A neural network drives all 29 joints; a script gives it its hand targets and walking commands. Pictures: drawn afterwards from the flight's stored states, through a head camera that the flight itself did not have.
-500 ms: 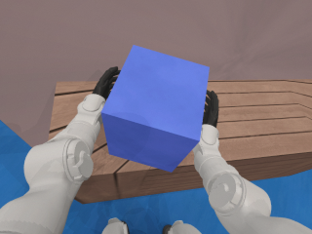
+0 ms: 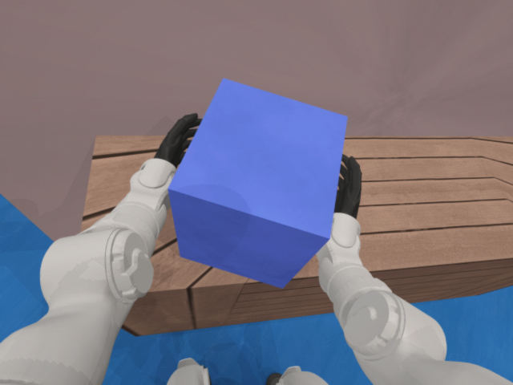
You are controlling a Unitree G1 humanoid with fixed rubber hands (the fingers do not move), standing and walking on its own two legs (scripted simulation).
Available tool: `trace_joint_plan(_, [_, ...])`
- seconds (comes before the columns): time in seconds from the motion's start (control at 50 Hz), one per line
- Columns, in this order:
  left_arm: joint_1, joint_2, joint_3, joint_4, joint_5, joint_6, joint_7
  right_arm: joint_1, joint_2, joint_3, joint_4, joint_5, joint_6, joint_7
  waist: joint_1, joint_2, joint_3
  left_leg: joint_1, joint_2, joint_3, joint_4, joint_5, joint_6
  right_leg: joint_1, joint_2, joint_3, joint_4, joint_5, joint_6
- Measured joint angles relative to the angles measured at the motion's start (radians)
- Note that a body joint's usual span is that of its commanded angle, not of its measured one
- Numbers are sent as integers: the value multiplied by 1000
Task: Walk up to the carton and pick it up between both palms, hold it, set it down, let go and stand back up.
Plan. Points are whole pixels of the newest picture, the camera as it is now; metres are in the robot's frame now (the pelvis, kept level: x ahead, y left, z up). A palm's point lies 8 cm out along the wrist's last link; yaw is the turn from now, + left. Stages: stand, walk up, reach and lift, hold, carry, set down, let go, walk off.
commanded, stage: reach and lift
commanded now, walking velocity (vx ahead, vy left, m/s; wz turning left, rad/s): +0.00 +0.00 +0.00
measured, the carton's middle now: (255, 193) +0.42 -0.02 -0.01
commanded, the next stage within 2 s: none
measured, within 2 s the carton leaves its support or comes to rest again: leaves its support in 1.10 s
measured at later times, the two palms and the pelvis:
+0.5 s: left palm (170, 158) +0.47 +0.12 +0.03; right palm (343, 207) +0.38 -0.16 +0.02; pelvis +0.00 +0.00 +0.00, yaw +0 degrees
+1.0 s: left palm (166, 171) +0.44 +0.13 +0.03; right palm (346, 209) +0.37 -0.16 +0.02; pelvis +0.01 -0.02 +0.02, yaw +2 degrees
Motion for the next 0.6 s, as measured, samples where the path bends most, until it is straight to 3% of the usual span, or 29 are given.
trace_joint_plan(0.44, [-20, 4, -25, 13, -20, 3, 1, -5, -4, 16, 6, 17, -9, -7, 1, -1, -13, -29, 4, -5, 5, 5, -1, -26, 4, -5, 1, 6, -4])
trace_joint_plan(0.6, [-10, -12, -68, 8, -60, -13, 14, 16, -13, 58, -11, 50, -14, -2, 18, 1, -13, -16, 3, 0, -30, 22, -3, -14, 5, 0, -38, 27, -16])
